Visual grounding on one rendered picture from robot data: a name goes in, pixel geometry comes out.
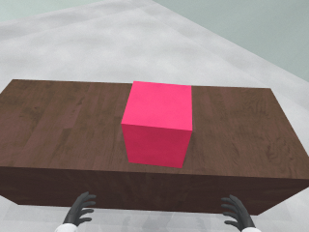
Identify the carton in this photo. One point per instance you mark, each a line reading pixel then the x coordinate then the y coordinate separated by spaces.
pixel 157 123

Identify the left robot hand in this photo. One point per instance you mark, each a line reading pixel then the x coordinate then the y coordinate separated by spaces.
pixel 75 212

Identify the right robot hand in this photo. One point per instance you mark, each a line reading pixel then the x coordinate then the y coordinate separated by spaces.
pixel 243 219

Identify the pedestal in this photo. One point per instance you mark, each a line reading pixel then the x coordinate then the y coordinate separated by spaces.
pixel 59 139

